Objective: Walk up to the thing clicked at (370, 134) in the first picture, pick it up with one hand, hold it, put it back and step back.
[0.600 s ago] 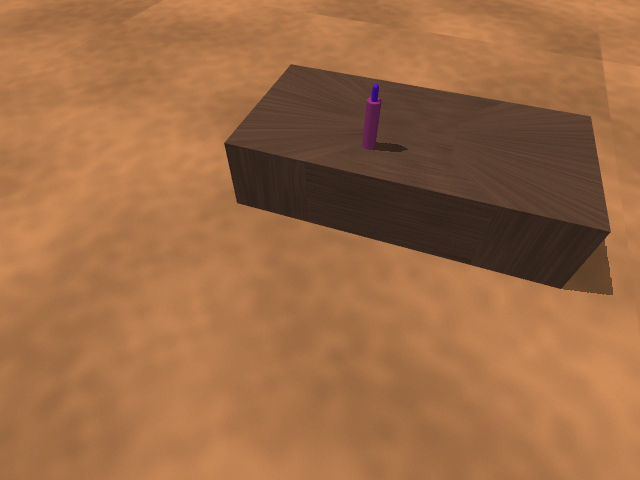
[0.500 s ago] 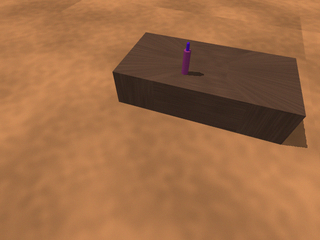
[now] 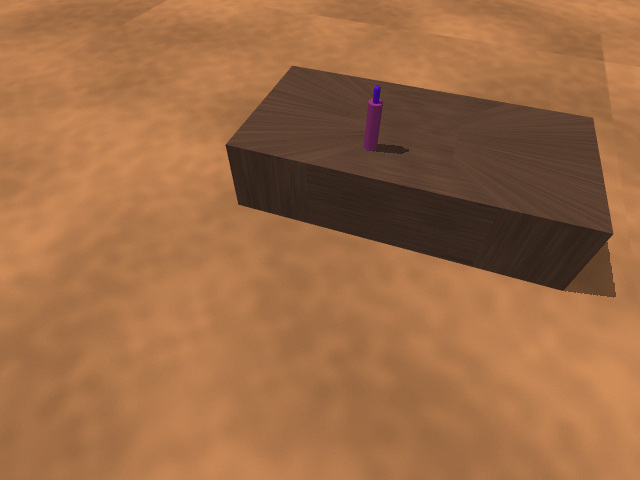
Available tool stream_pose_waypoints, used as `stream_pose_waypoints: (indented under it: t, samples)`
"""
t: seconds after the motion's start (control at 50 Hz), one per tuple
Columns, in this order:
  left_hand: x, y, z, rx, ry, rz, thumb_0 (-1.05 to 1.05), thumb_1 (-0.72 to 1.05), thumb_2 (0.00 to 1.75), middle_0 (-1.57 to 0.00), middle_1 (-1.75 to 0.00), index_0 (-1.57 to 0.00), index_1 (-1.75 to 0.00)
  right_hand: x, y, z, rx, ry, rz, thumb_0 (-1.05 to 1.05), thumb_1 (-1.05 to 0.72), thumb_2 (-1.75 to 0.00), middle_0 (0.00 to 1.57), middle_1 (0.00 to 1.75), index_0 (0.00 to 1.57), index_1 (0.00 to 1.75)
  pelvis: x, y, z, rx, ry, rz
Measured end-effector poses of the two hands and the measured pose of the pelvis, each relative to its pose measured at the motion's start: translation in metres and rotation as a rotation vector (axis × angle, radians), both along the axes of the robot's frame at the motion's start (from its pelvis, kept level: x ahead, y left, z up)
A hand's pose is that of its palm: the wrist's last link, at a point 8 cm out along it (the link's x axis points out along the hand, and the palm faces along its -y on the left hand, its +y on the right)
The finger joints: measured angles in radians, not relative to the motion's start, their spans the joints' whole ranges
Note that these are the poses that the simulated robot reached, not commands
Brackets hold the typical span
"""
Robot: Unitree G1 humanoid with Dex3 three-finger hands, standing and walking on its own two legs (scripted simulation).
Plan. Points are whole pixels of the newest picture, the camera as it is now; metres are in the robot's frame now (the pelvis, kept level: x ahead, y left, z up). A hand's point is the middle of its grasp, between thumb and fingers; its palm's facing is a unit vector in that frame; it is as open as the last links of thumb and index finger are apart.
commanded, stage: stand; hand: left
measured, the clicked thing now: (373, 118) +1.32 -0.18 -0.33
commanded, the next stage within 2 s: walk up in 0.52 s
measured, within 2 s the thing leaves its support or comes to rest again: neither
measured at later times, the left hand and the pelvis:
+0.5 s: hand out of the picture +0.07 +0.25 -0.16, palm faces -0.02 -0.94 -0.34, open 7.4 cm; pelvis +0.00 +0.00 +0.00, yaw +0 degrees
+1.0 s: hand (196, 450) +0.18 +0.19 -0.14, palm faces -0.13 -0.91 -0.40, open 7.4 cm; pelvis +0.11 -0.09 -0.02, yaw -10 degrees
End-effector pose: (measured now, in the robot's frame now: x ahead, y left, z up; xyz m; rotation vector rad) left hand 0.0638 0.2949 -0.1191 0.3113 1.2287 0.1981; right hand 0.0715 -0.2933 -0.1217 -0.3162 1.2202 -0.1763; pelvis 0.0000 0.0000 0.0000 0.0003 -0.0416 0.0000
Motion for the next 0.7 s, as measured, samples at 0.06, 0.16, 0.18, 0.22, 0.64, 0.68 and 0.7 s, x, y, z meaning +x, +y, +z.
stream_pose_waypoints:
  t: [0.06, 0.16, 0.18, 0.22, 0.64, 0.68, 0.7]
  samples:
    - [0.000, 0.000, 0.000, 0.000, 0.002, 0.002, 0.00, 0.90, 0.89, -0.21, -0.30, -0.20, -0.30, 0.000, 0.000, 0.000, -0.001, 0.003, 0.000, 0.00, -0.91, -0.90, 0.20, 0.30, 0.20, 0.30, 0.000, 0.000, 0.000, 0.000, 0.000, 0.001]
    - [-0.001, 0.000, 0.000, 0.000, 0.004, 0.003, 0.00, 0.90, 0.89, -0.21, -0.30, -0.20, -0.30, 0.000, 0.000, 0.000, -0.001, 0.005, 0.000, 0.00, -0.91, -0.90, 0.20, 0.30, 0.20, 0.30, 0.001, 0.000, 0.000, 0.000, 0.000, 0.001]
    - [-0.001, 0.000, 0.000, 0.000, 0.005, 0.003, 0.00, 0.90, 0.89, -0.21, -0.30, -0.20, -0.30, 0.000, 0.000, 0.000, -0.001, 0.005, 0.000, 0.00, -0.91, -0.90, 0.20, 0.30, 0.20, 0.30, 0.001, 0.000, 0.000, 0.000, 0.000, 0.001]
    - [-0.001, 0.000, 0.000, 0.000, 0.006, 0.005, 0.00, 0.90, 0.89, -0.21, -0.30, -0.20, -0.30, 0.000, 0.000, 0.000, -0.001, 0.006, 0.001, 0.00, -0.91, -0.90, 0.20, 0.30, 0.20, 0.30, 0.002, 0.000, 0.000, 0.000, 0.001, 0.001]
    - [0.015, 0.004, 0.002, 0.007, 0.028, -0.057, 0.01, 0.90, 0.89, -0.21, -0.30, -0.20, -0.30, -0.001, -0.021, 0.005, -0.005, -0.105, -0.055, 0.00, -0.90, -0.90, 0.20, 0.30, 0.20, 0.30, 0.012, -0.008, -0.005, 0.014, 0.013, -0.063]
    - [0.027, 0.003, 0.006, 0.017, 0.027, -0.086, 0.01, 0.90, 0.89, -0.21, -0.30, -0.20, -0.30, -0.010, -0.035, 0.007, -0.020, -0.100, -0.081, 0.00, -0.90, -0.90, 0.20, 0.30, 0.20, 0.30, 0.018, -0.015, -0.006, 0.023, 0.011, -0.079]
    - [0.035, 0.002, 0.008, 0.020, 0.022, -0.097, 0.01, 0.90, 0.89, -0.21, -0.30, -0.20, -0.30, -0.014, -0.042, 0.007, -0.026, -0.088, -0.092, 0.00, -0.90, -0.90, 0.20, 0.30, 0.20, 0.30, 0.022, -0.019, -0.006, 0.025, 0.008, -0.088]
